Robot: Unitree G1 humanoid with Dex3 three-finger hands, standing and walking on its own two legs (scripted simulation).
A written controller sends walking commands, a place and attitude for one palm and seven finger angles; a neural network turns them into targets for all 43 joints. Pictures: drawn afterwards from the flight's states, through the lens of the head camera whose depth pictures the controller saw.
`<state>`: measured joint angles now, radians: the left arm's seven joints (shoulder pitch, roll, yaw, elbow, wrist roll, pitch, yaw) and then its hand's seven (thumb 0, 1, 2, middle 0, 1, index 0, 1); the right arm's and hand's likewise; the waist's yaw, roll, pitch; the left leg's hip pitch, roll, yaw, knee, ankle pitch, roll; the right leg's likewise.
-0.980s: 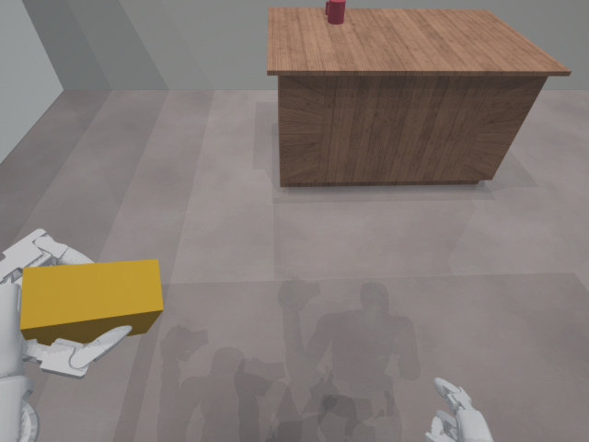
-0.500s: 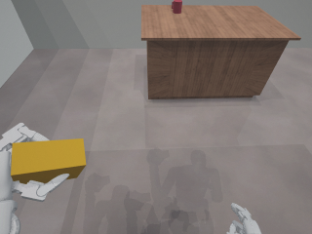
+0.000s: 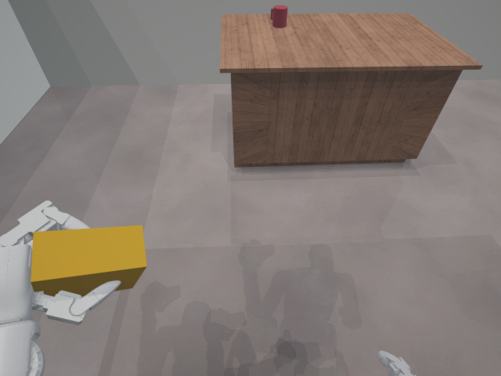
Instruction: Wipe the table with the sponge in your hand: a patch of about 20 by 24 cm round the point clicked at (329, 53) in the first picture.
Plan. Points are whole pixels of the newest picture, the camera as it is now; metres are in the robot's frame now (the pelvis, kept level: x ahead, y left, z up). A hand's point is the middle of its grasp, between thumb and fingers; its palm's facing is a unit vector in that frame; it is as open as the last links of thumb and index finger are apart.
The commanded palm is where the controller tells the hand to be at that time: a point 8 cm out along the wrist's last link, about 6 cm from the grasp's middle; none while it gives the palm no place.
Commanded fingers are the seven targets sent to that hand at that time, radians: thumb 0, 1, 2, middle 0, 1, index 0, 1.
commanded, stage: walk to a spot facing it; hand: left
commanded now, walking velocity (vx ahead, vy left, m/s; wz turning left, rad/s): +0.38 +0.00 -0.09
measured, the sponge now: (105, 262) +0.22 +0.20 +0.14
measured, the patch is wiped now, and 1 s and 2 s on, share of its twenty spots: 0.00 0.00 0.00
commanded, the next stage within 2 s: turn to face it in 1.88 s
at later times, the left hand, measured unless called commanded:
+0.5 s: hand (145, 156) +0.39 +0.19 +0.17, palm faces +0.30 -0.81 -0.50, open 9.4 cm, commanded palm +0.34 +0.24 +0.18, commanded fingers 0.00 0.10 1.30 -1.20 -1.60 -1.20 -1.60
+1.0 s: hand (183, 104) +0.54 +0.16 +0.18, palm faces +0.41 -0.80 -0.44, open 9.4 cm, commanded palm +0.49 +0.20 +0.18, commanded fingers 0.00 0.10 1.30 -1.20 -1.60 -1.20 -1.60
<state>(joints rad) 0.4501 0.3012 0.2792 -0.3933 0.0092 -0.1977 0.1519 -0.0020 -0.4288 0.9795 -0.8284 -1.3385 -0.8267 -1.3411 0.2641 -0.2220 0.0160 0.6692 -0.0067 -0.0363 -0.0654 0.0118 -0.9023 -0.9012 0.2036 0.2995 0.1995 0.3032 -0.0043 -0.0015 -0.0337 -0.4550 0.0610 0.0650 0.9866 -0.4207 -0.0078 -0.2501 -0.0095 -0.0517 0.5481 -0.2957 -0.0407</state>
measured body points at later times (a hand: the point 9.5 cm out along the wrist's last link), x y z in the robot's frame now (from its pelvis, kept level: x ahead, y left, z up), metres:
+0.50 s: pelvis +0.15 -0.02 -0.01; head +0.17 -0.04 +0.44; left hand +0.37 +0.23 +0.20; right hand +0.27 -0.23 -0.12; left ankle +0.07 +0.14 -0.73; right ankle +0.23 -0.13 -0.72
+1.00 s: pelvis +0.32 -0.07 +0.00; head +0.34 -0.08 +0.45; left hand +0.51 +0.20 +0.21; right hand +0.46 -0.34 -0.09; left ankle +0.43 +0.06 -0.70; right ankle +0.24 -0.12 -0.73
